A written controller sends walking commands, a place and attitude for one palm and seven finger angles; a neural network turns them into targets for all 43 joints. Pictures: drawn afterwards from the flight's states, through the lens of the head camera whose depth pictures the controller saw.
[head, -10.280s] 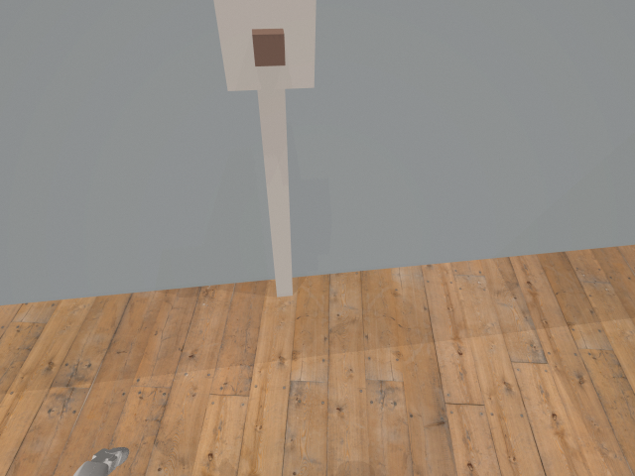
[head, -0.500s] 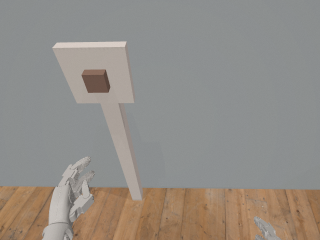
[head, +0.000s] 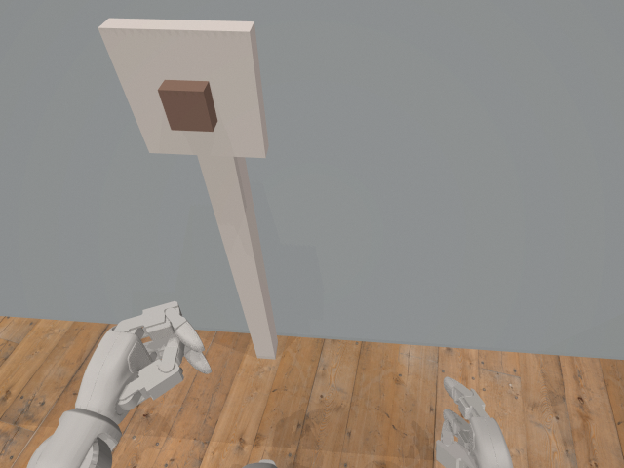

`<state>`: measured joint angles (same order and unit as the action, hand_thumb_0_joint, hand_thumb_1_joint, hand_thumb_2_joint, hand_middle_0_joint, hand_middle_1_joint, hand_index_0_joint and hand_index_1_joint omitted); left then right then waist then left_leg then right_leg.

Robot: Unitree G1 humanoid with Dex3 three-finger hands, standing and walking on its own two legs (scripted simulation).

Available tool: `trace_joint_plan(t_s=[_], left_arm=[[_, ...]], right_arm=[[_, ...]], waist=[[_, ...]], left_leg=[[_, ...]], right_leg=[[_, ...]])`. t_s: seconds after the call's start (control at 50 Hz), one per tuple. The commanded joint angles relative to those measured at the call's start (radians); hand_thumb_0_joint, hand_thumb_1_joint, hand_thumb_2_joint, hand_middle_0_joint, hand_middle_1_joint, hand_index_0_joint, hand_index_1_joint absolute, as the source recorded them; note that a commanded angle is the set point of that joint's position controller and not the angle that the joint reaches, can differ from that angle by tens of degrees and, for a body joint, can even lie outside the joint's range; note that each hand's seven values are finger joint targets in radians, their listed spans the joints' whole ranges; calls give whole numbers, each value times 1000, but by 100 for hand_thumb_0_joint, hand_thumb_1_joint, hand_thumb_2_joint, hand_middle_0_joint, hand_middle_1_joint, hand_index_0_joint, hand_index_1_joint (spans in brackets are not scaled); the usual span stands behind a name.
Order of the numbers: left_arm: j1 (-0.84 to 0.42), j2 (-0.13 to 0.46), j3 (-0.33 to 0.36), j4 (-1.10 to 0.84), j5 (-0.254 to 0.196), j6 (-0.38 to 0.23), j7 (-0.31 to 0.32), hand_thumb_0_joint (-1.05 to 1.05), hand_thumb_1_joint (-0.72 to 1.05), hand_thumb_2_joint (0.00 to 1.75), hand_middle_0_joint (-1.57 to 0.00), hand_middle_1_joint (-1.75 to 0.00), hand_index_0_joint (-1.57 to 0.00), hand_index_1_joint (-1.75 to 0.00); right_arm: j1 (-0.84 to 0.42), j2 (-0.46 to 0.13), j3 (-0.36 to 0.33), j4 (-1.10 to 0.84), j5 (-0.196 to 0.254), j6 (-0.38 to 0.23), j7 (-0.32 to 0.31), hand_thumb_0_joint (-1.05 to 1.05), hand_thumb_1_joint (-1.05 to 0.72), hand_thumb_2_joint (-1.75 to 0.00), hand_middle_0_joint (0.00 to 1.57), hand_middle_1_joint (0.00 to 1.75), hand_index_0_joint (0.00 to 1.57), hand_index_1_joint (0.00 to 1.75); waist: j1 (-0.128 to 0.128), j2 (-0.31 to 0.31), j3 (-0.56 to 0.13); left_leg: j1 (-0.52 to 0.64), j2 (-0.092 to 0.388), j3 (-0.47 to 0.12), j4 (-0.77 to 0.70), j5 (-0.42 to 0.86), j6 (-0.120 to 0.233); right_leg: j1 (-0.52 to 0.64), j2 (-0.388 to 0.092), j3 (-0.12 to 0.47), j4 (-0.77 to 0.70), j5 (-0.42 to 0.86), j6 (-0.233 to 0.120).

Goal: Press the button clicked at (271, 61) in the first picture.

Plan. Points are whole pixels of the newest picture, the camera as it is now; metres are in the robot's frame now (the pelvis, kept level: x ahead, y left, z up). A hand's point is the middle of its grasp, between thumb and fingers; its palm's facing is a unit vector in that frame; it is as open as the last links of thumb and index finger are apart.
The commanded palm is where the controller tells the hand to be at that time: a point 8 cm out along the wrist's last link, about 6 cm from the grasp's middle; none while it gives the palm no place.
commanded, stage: raise the hand and make a fist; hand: left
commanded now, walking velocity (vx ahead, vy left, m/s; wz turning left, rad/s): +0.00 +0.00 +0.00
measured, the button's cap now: (190, 104) +0.51 +0.19 +0.21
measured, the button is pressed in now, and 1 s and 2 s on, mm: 0 0 0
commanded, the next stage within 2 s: aim a knuckle at the button in 1.26 s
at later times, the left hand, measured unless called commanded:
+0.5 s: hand (97, 310) +0.24 +0.22 +0.16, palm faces +0.05 -1.00 -0.08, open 3.1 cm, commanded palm +0.21 +0.27 +0.16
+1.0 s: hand (80, 258) +0.27 +0.23 +0.20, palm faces +0.00 -1.00 -0.08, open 3.1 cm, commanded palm +0.22 +0.28 +0.21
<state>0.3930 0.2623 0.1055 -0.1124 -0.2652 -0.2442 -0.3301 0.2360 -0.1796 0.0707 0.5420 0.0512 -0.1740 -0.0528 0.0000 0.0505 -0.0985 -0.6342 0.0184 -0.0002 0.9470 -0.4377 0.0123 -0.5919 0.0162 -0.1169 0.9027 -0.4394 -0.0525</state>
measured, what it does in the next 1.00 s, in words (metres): stands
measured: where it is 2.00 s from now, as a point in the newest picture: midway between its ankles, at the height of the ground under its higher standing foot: outside the picture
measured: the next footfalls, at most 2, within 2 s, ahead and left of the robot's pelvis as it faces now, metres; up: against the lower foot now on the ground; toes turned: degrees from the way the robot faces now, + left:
none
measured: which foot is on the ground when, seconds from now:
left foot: down 0.00-1.00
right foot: down 0.00-1.00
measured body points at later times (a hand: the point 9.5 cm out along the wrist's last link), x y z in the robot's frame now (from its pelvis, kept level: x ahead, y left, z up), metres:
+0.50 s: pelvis +0.02 +0.02 +0.03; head +0.01 +0.02 +0.48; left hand +0.23 +0.28 +0.16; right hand +0.21 -0.21 -0.02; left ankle +0.02 +0.11 -0.69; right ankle +0.01 -0.09 -0.69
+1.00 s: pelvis +0.02 +0.02 +0.05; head -0.01 +0.00 +0.49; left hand +0.26 +0.29 +0.20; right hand +0.22 -0.20 -0.02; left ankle +0.02 +0.11 -0.69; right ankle +0.01 -0.09 -0.69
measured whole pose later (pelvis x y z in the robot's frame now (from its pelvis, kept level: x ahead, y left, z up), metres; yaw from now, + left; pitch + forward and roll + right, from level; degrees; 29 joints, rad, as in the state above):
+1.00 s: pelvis +0.02 +0.02 +0.05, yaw +0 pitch -2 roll -1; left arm 0.14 0.34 0.30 -0.20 -0.32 0.21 -0.31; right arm 0.22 -0.26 0.09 0.62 0.08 -0.23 -0.09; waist 0.04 0.06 -0.04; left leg -0.21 -0.02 0.03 0.55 -0.30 0.04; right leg -0.18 -0.01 -0.08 0.52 -0.30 -0.01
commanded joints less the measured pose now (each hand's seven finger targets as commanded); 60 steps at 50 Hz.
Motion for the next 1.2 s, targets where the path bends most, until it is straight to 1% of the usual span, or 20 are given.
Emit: trace_joint_plan(t_s=[0.0, 0.08, 0.16, 0.2, 0.28, 0.3, 0.36, 0.46, 0.5, 0.58, 0.62, 0.68, 0.72, 0.76, 0.86, 0.92, 1.0, 1.06, 1.1, 1.18], left_arm=[[101, 130, 255, -238, -106, 53, 106, 0, 90, 90, -124, -144, -124, -144], [64, 119, 235, -313, -66, -50, 169, 0, 90, 90, -130, -150, -130, -150], [-4, 79, 97, -309, -30, -105, 109, 0, 90, 90, -130, -150, -130, -150], [-18, 86, 88, -278, -43, -83, 70, 0, 90, 90, -130, -150, -130, -150], [-57, 179, 198, -297, -52, -30, 63, 0, 90, 90, -130, -150, -130, -150], [-65, 209, 241, -289, -55, -16, 79, 0, 90, 90, -130, -150, -130, -150], [-81, 174, 245, -354, -64, 5, 111, 0, 90, 90, -130, -150, -130, -150], [-154, 138, 185, -339, -58, 83, 96, 0, 90, 90, -130, -150, -130, -150], [-168, 125, 159, -276, -53, 144, 72, 0, 90, 90, -130, -150, -130, -150], [-257, 192, 203, -315, -44, 232, 48, 0, 90, 90, -130, -150, -130, -150], [-324, 232, 247, -358, -48, 250, 54, 0, 90, 90, -130, -150, -130, -150], [-393, 240, 274, -406, -58, 245, 67, 0, 90, 90, -130, -150, -130, -150], [-408, 244, 287, -393, -73, 245, 63, 0, 90, 90, -130, -150, -130, -150], [-422, 235, 279, -359, -77, 260, 53, 0, 90, 90, -130, -150, -130, -150], [-438, 220, 246, -254, -70, 378, 21, 0, 90, 90, -130, -150, -130, -150], [-373, 221, 267, -237, -78, 428, 15, 0, 90, 90, -130, -150, -130, -150], [-407, 275, 326, -370, -78, 392, 45, 0, 90, 90, -130, -150, -130, -150], [-438, 274, 329, -438, -68, 321, 77, 0, 90, 90, -130, -150, -130, -150], [-438, 257, 312, -410, -65, 294, 87, 0, 90, 90, -130, -150, -130, -150], [-424, 216, 263, -290, -64, 315, 66, 0, 90, 90, -130, -150, -130, -150]], right_arm=[[-157, -127, -82, -201, 5, -55, -36, 0, -90, -90, 20, 30, 20, 30], [-85, -137, -93, -163, -5, -90, -20, 0, -90, -90, 20, 30, 20, 30], [-51, -171, -91, -142, -1, -144, -9, 0, -90, -90, 20, 30, 20, 30], [-53, -185, -93, -132, 6, -166, -16, 0, -90, -90, 20, 30, 20, 30], [-61, -194, -97, -125, 11, -190, -33, 0, -90, -90, 20, 30, 20, 30], [-66, -192, -96, -117, 9, -186, -34, 0, -90, -90, 20, 30, 20, 30], [-76, -175, -84, -127, 9, -185, -28, 0, -90, -90, 20, 30, 20, 30], [-78, -183, -67, -118, 10, -183, -20, 0, -90, -90, 20, 30, 20, 30], [-85, -189, -62, -113, 12, -175, -23, 0, -90, -90, 20, 30, 20, 30], [-97, -192, -55, -124, 14, -155, -34, 0, -90, -90, 20, 30, 20, 30], [-113, -186, -46, -126, 10, -148, -37, 0, -90, -90, 20, 30, 20, 30], [-128, -173, -37, -120, 8, -149, -39, 0, -90, -90, 20, 30, 20, 30], [-136, -172, -32, -108, 5, -153, -38, 0, -90, -90, 20, 30, 20, 30], [-140, -176, -31, -95, 9, -154, -38, 0, -90, -90, 20, 30, 20, 30], [-162, -185, -31, -90, 24, -137, -45, 0, -90, -90, 20, 30, 20, 30], [-173, -189, -34, -101, 27, -120, -42, 0, -90, -90, 20, 30, 20, 30], [-190, -180, -33, -119, 15, -116, -36, 0, -90, -90, 20, 30, 20, 30], [-173, -167, -33, -117, 8, -130, -32, 0, -90, -90, 20, 30, 20, 30], [-165, -170, -33, -99, 7, -138, -31, 0, -90, -90, 20, 30, 20, 30], [-161, -179, -38, -77, 17, -142, -42, 0, -90, -90, 20, 30, 20, 30]], waist=[[72, -144, -132], [42, -44, -87], [-15, 8, -60], [-23, -34, -46], [16, -27, -89], [25, -56, -85], [41, 27, -96], [27, 45, -35], [22, -7, 31], [35, -11, -19], [46, -2, -56], [47, 31, -89], [49, 13, -99], [48, 37, -82], [49, 28, 6], [58, -64, -1], [67, -31, -73], [64, 53, -107], [54, 8, -71], [40, 37, 16]], left_leg=[[71, -20, -34, -196, 184, 14], [129, -10, -22, -239, 221, 12], [189, -11, -27, -247, 196, 21], [195, -12, -36, -252, 178, 25], [243, -14, -38, -301, 183, 26], [243, -12, -43, -310, 198, 24], [313, -9, -40, -345, 279, 16], [357, -2, -51, -381, 326, 8], [345, -2, -58, -401, 304, 12], [398, -2, -61, -430, 336, 12], [429, -4, -64, -440, 362, 12], [486, -1, -71, -455, 397, 2], [497, -4, -70, -458, 421, 2], [505, -3, -71, -465, 432, -3], [474, -7, -71, -498, 355, 1], [459, -11, -65, -501, 334, 11], [493, -16, -53, -490, 368, 13], [533, -16, -45, -487, 396, 9], [513, -12, -45, -487, 374, 12], [490, -16, -39, -491, 308, 16]], right_leg=[[249, -47, 150, -268, 119, 60], [189, -21, 105, -252, 171, 46], [135, -17, 96, -272, 139, 43], [144, -19, 107, -302, 113, 45], [201, -26, 97, -329, 111, 43], [224, -20, 90, -328, 127, 41], [258, -10, 50, -309, 245, 31], [270, -1, 35, -334, 309, 29], [266, 3, 35, -362, 298, 29], [314, -3, 36, -382, 325, 30], [346, -3, 37, -389, 339, 27], [358, -1, 28, -396, 344, 25], [380, 1, 30, -405, 373, 24], [380, -1, 28, -413, 384, 23], [366, -7, 32, -447, 331, 24], [378, -8, 36, -460, 318, 29], [410, -8, 45, -453, 339, 29], [407, -7, 45, -447, 354, 26], [401, -3, 48, -460, 339, 29], [357, -12, 58, -482, 301, 32]])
